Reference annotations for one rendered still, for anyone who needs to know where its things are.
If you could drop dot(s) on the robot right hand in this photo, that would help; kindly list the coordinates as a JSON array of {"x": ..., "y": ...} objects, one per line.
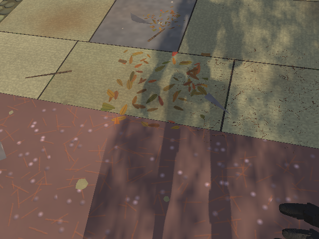
[{"x": 307, "y": 212}]

